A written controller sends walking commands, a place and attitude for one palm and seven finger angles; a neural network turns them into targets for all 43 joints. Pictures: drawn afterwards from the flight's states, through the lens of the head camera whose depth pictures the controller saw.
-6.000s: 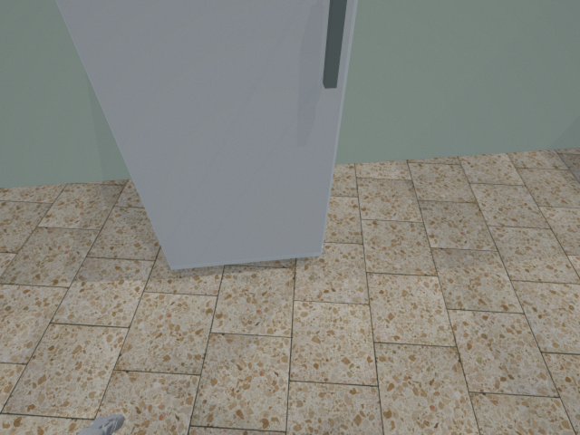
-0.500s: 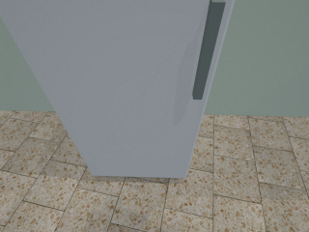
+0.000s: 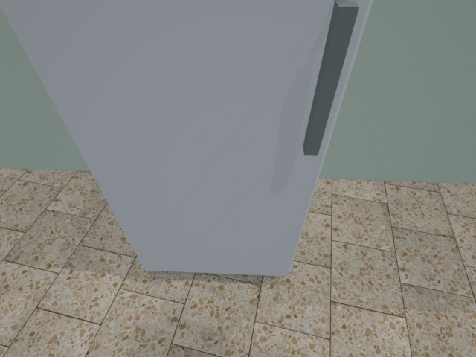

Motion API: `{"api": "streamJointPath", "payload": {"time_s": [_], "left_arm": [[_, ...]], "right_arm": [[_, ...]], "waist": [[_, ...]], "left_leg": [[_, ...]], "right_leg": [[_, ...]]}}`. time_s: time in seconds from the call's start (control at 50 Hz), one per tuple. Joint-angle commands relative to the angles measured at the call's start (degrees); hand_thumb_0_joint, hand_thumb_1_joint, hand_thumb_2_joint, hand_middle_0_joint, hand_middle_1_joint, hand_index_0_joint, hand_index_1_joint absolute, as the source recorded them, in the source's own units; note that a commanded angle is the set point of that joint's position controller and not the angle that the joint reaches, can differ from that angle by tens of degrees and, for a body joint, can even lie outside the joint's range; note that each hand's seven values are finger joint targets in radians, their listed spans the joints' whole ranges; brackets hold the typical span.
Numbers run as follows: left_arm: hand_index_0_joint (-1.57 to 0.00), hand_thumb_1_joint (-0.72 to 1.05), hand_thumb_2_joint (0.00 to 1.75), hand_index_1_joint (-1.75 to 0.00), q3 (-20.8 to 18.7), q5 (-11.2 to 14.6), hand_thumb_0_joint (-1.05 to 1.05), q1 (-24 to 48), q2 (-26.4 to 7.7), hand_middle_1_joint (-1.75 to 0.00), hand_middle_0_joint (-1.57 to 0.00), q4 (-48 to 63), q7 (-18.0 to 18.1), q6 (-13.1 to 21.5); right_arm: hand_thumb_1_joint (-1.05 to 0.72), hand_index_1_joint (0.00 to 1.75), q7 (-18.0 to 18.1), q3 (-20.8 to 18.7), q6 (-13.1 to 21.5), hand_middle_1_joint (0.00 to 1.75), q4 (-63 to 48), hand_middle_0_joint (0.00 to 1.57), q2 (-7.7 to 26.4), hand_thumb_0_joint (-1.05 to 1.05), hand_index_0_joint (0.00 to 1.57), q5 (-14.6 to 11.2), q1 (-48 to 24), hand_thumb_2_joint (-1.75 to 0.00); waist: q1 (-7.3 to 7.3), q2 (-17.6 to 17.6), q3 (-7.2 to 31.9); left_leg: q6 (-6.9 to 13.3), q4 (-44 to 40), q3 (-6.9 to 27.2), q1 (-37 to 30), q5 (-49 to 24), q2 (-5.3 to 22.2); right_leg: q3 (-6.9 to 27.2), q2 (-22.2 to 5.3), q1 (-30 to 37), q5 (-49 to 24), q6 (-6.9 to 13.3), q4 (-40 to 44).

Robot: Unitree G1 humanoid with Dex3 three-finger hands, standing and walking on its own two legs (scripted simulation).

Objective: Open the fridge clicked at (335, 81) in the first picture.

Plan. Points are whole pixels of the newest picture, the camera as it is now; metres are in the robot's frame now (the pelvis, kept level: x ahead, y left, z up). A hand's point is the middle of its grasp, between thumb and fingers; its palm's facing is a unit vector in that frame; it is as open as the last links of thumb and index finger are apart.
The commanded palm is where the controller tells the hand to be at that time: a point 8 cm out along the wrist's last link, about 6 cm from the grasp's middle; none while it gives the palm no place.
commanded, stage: shuffle to correct the standing spot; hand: right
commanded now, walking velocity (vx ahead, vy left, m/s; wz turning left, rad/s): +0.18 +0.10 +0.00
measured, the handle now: (322, 85) +0.53 -0.12 +0.21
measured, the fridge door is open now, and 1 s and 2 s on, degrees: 0 0 0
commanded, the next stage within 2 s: come to a stop and stand still in 0.10 s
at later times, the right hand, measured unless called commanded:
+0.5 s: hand out of the picture +0.01 -0.15 -0.19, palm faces +0.04 +0.99 -0.16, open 7.3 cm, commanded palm none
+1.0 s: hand out of the picture +0.10 -0.14 -0.17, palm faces +0.03 +0.98 -0.20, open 7.3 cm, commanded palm none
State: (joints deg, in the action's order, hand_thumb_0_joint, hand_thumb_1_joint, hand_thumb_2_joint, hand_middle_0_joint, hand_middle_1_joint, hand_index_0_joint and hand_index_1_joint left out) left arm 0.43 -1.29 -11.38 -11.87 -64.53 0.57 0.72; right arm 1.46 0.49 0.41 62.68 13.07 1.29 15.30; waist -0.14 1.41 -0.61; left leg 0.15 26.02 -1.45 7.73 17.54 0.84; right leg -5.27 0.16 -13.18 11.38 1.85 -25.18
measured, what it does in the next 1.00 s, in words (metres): steps on the spot: left foot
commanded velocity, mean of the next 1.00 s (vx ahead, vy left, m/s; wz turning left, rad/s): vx -0.02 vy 0.02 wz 0.00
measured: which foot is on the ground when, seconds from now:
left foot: down 0.00-0.36, up 0.38-0.60, down 0.62-1.00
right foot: down 0.00-1.00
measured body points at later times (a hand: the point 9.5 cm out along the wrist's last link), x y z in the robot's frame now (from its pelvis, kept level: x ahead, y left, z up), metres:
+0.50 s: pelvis +0.06 +0.01 +0.00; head +0.10 -0.01 +0.44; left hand +0.10 +0.24 -0.15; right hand +0.01 -0.20 -0.17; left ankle +0.01 +0.13 -0.72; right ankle +0.06 -0.08 -0.74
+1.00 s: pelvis +0.04 +0.05 +0.00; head +0.05 +0.04 +0.45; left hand +0.05 +0.28 -0.15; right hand +0.10 -0.19 -0.16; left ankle +0.06 +0.14 -0.74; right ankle +0.06 -0.08 -0.74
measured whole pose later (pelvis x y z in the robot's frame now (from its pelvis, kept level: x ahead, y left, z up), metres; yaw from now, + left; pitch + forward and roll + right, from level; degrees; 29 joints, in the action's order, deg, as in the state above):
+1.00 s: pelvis +0.04 +0.05 +0.00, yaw -1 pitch -1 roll +0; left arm -0.7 -1.4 -15.2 -9.0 -63.6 0.8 0.2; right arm 1.1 -0.8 0.5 59.2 11.1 1.1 12.2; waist 0.1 1.8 -1.3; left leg 1.6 27.2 -5.2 12.9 13.2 0.9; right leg -4.9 -2.8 -12.8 11.9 -0.8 -26.1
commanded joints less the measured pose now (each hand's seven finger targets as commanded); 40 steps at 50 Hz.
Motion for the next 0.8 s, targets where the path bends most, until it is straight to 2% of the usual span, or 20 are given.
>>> {"api": "streamJointPath", "payload": {"time_s": [0.0,0.08,0.14,0.18,0.2,0.24,0.26,0.28,0.3,0.32,0.34,0.36,0.4,0.48,0.56,0.58,0.62,0.66,0.72,0.78], "left_arm": [[-0.20,0.90,0.90,-0.30,-1.4,0.0,0.00,-2.8,-6.5,-0.30,-0.20,2.3,0.0,0.2],[-0.20,0.90,0.90,-0.30,-2.1,0.2,0.00,-4.4,-5.8,-0.30,-0.20,3.0,0.1,0.6],[-0.20,0.90,0.90,-0.30,-1.8,0.3,0.00,-3.9,-2.8,-0.30,-0.20,3.9,0.2,1.3],[-0.20,0.90,0.90,-0.30,-1.6,0.0,0.00,-1.4,-0.5,-0.30,-0.20,5.4,0.0,1.5],[-0.20,0.90,0.90,-0.30,-1.5,0.0,0.00,0.9,-0.4,-0.30,-0.20,6.2,0.1,1.7],[-0.20,0.90,0.90,-0.30,-1.2,0.6,0.00,1.2,1.3,-0.30,-0.20,6.2,0.5,1.8],[-0.20,0.90,0.90,-0.30,-0.9,0.9,0.00,-0.6,2.0,-0.30,-0.20,5.3,0.8,1.7],[-0.20,0.90,0.90,-0.30,-0.9,1.1,0.00,-5.1,2.4,-0.30,-0.20,3.5,1.1,1.8],[-0.20,0.90,0.90,-0.30,-1.1,1.0,0.00,-10.5,0.6,-0.30,-0.20,1.4,1.6,2.1],[-0.20,0.90,0.90,-0.30,-1.8,0.8,0.00,-13.0,-3.5,-0.30,-0.20,0.6,2.2,2.1],[-0.20,0.90,0.90,-0.30,-2.5,1.3,0.00,-13.2,-6.0,-0.30,-0.20,0.5,2.5,2.1],[-0.20,0.90,0.90,-0.30,-2.6,1.6,0.00,-10.5,-6.9,-0.30,-0.20,0.7,2.8,1.9],[-0.20,0.90,0.90,-0.30,-2.4,1.2,0.00,-7.1,-4.8,-0.30,-0.20,1.8,3.1,1.5],[-0.20,0.90,0.90,-0.30,-3.3,0.7,0.00,-4.9,-4.4,-0.30,-0.20,4.0,2.8,0.7],[-0.20,0.90,0.90,-0.30,-3.9,0.4,0.00,-0.7,-4.2,-0.30,-0.20,6.6,1.8,0.0],[-0.20,0.90,0.90,-0.30,-3.7,0.4,0.00,-0.7,-2.5,-0.30,-0.20,6.9,1.5,-0.1],[-0.20,0.90,0.90,-0.30,-3.2,0.7,0.00,-2.4,0.5,-0.30,-0.20,7.4,0.8,-0.9],[-0.20,0.90,0.90,-0.30,-3.0,0.3,0.00,-2.7,0.9,-0.30,-0.20,7.1,0.6,-1.5],[-0.20,0.90,0.90,-0.30,-2.8,0.3,0.00,-5.0,-0.6,-0.30,-0.20,5.6,0.6,-0.8],[-0.20,0.90,0.90,-0.30,-2.4,0.2,0.00,-3.7,-2.4,-0.30,-0.20,5.1,0.5,0.0]], "right_arm": [[-0.90,0.30,-0.5,-1.0,0.0,0.30,-1.2,0.20,3.6,0.00,0.20,0.1,5.7,-0.90],[-0.90,0.30,-0.8,-1.4,0.7,0.30,-1.1,0.20,2.7,0.00,0.20,0.3,8.5,-0.90],[-0.90,0.30,-0.5,-2.1,1.4,0.30,0.0,0.20,3.1,0.00,0.20,0.1,12.0,-0.90],[-0.90,0.30,0.1,-3.1,1.9,0.30,1.2,0.20,5.0,0.00,0.20,0.0,16.3,-0.90],[-0.90,0.30,0.4,-3.1,2.2,0.30,1.5,0.20,4.0,0.00,0.20,0.2,17.8,-0.90],[-0.90,0.30,1.2,-2.9,2.3,0.30,1.5,0.20,2.4,0.00,0.20,0.7,17.2,-0.90],[-0.90,0.30,1.4,-2.6,2.1,0.30,1.2,0.20,2.0,0.00,0.20,0.6,15.5,-0.90],[-0.90,0.30,1.6,-2.3,1.9,0.30,0.5,0.20,1.6,0.00,0.20,0.1,12.7,-0.90],[-0.90,0.30,1.6,-2.2,1.6,0.30,-0.1,0.20,1.3,0.00,0.20,-0.5,12.1,-0.90],[-0.90,0.30,1.8,-2.0,1.6,0.30,-0.4,0.20,0.5,0.00,0.20,-1.1,12.9,-0.90],[-0.90,0.30,2.2,-2.1,1.5,0.30,-1.0,0.20,1.0,0.00,0.20,-0.9,12.0,-0.90],[-0.90,0.30,2.2,-2.4,0.8,0.30,-1.3,0.20,1.6,0.00,0.20,-0.9,10.4,-0.90],[-0.90,0.30,2.0,-2.5,-0.2,0.30,-1.5,0.20,0.3,0.00,0.20,-0.4,8.6,-0.90],[-0.90,0.30,1.5,-2.5,-1.2,0.30,-1.6,0.20,-2.9,0.00,0.20,0.0,10.8,-0.90],[-0.90,0.30,0.9,-3.0,-1.1,0.30,-2.8,0.20,-2.1,0.00,0.20,0.4,10.7,-0.90],[-0.90,0.30,1.0,-3.0,-0.6,0.30,-3.5,0.20,-0.6,0.00,0.20,0.7,10.2,-0.90],[-0.90,0.30,0.8,-3.0,-0.2,0.30,-5.4,0.20,3.9,0.00,0.20,0.6,5.5,-0.90],[-0.90,0.30,0.6,-3.2,0.1,0.30,-6.3,0.20,5.2,0.00,0.20,0.4,2.6,-0.90],[-0.90,0.30,0.5,-3.0,0.3,0.30,-7.3,0.20,5.3,0.00,0.20,0.1,-0.7,-0.90],[-0.90,0.30,0.2,-2.9,0.0,0.30,-7.2,0.20,4.7,0.00,0.20,-0.2,-1.0,-0.90]], "waist": [[-0.25,-3.4,-5.2],[-0.73,-2.7,-5.8],[-1.50,5.1,-5.3],[-2.75,11.2,-5.9],[-3.57,9.4,-7.1],[-2.76,4.1,-6.6],[-1.49,3.2,-4.8],[1.20,3.2,-3.0],[2.68,0.9,1.7],[2.34,-5.0,5.0],[1.95,-11.3,5.0],[1.07,-14.2,2.0],[0.27,-10.0,-3.0],[-0.82,-6.8,2.3],[-2.50,-5.7,0.9],[-2.44,-1.8,0.2],[-0.01,5.8,-0.8],[0.24,11.6,-1.2],[1.26,6.1,-0.6],[-0.20,-2.1,-2.3]], "left_leg": [[2.3,-2.3,2.4,8.3,9.6,3.3],[2.9,-0.7,2.0,7.7,6.6,2.7],[4.9,-6.0,8.5,2.4,2.8,6.8],[8.9,-9.0,15.8,-4.9,-10.4,13.1],[11.1,-8.3,16.9,-6.8,-22.6,15.3],[12.1,-3.6,13.0,-8.9,-44.9,15.5],[10.5,-0.9,9.8,-7.3,-49.0,13.3],[7.6,3.9,5.6,-4.1,-51.3,10.0],[3.7,9.3,2.8,1.0,-45.7,6.1],[0.8,10.6,1.2,7.7,-28.0,3.3],[-0.1,14.6,-0.2,9.0,-4.1,1.4],[-0.4,17.7,0.8,11.2,12.5,1.3],[-0.5,17.9,1.3,12.4,14.5,3.1],[-0.6,14.1,-1.4,9.1,6.2,2.5],[-0.7,6.6,-1.8,2.9,-6.4,3.1],[0.0,2.5,1.6,2.6,-11.9,4.8],[4.2,-3.4,9.8,8.5,-13.1,13.0],[6.7,-6.8,11.0,12.2,-12.2,14.3],[5.2,-4.5,6.7,12.1,-11.0,10.8],[2.0,-3.9,3.4,10.5,-2.3,6.3]], "right_leg": [[10.9,-8.8,-1.8,18.4,1.5,8.4],[11.5,-9.6,-3.4,16.0,2.7,6.2],[3.4,-4.9,-7.8,6.5,0.9,-5.9],[-2.0,-1.7,-17.1,11.1,-0.7,-17.1],[-1.2,-2.4,-20.9,16.0,-0.7,-21.6],[0.5,-3.4,-19.9,17.2,-1.0,-19.5],[0.5,-3.1,-14.1,13.3,-1.2,-12.7],[-0.5,-2.1,-5.1,3.2,-1.2,-3.6],[2.1,-4.3,6.9,-20.2,0.2,-1.0],[8.1,-11.8,15.6,-42.7,4.4,-4.7],[11.4,-17.1,16.5,-55.9,8.3,-2.3],[13.7,-19.6,14.0,-61.1,10.6,0.7],[11.9,-19.1,9.3,-56.9,10.8,2.3],[8.9,-16.9,8.1,-45.8,9.1,1.8],[5.6,-13.3,-3.2,-18.0,4.9,0.4],[4.8,-10.4,-4.8,-9.7,2.6,-1.5],[0.6,-3.2,-4.1,5.3,-1.2,-6.3],[0.5,-2.4,-1.9,9.4,-1.9,-10.3],[2.1,-3.8,1.4,2.3,-1.6,-5.0],[5.3,-7.0,0.0,-1.6,-0.9,1.8]]}}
